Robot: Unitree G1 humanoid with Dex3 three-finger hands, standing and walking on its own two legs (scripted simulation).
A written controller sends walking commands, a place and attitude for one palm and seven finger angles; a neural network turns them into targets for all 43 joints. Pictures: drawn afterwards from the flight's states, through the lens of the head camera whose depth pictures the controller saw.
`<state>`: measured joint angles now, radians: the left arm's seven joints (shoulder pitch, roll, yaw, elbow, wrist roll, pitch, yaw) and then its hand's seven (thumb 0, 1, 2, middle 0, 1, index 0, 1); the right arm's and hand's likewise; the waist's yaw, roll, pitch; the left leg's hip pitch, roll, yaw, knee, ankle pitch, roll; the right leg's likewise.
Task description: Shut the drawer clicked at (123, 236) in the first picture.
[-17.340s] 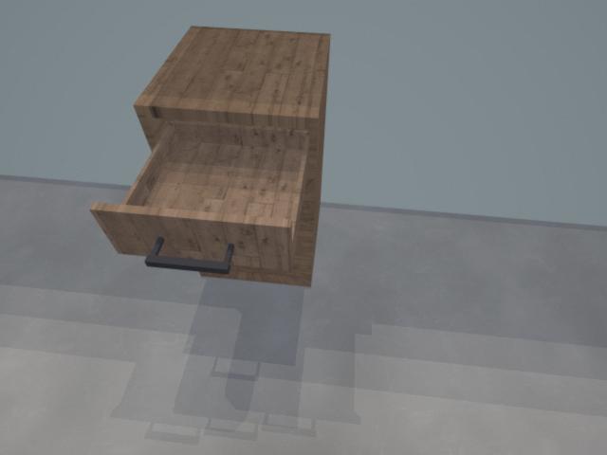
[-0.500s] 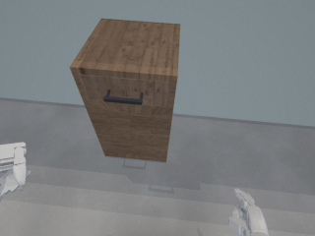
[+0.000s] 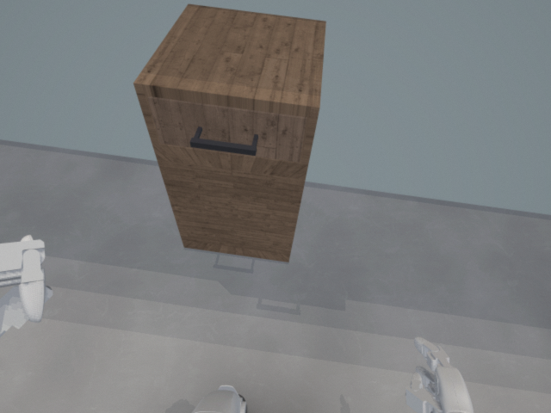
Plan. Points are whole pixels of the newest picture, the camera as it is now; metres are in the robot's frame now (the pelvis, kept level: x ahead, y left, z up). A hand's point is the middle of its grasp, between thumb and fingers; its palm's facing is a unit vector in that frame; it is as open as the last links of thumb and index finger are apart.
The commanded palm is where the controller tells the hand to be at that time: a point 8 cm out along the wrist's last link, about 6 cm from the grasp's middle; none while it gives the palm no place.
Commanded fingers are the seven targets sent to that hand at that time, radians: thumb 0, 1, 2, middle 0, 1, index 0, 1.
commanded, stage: step back with the hand held close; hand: left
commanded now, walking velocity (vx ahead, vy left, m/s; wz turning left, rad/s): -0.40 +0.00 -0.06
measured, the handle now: (225, 140) +0.72 +0.15 -0.11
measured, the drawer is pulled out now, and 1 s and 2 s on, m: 0.00 0.00 0.00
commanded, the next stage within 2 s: stop stepping back and stand still in 0.24 s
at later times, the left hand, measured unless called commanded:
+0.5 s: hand out of the picture +0.11 +0.21 +0.18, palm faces +0.17 -0.87 -0.47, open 3.2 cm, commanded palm +0.05 +0.27 +0.19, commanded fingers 0.00 0.90 0.90 -1.40 -1.60 -1.40 -1.60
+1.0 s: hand out of the picture +0.07 +0.24 +0.17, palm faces +0.32 -0.85 -0.41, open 3.2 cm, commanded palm +0.02 +0.28 +0.19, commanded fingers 0.00 0.90 0.90 -1.40 -1.60 -1.40 -1.60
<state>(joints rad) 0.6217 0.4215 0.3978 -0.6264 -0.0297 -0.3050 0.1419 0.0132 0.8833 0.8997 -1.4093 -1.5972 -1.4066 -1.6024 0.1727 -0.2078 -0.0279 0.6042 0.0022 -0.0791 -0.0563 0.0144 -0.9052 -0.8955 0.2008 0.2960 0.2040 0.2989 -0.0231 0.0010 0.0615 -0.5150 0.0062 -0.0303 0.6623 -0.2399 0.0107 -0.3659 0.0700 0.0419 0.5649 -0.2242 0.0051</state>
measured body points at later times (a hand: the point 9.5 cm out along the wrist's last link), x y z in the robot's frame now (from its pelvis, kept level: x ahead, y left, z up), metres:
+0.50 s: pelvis -0.10 +0.01 +0.01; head -0.07 +0.03 +0.45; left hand +0.09 +0.26 +0.21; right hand +0.05 -0.23 -0.07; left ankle +0.04 +0.09 -0.71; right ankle -0.20 -0.11 -0.72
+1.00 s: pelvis -0.13 +0.01 +0.01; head -0.14 +0.02 +0.46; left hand +0.05 +0.28 +0.19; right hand -0.01 -0.24 -0.07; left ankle -0.05 +0.10 -0.72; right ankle -0.19 -0.10 -0.72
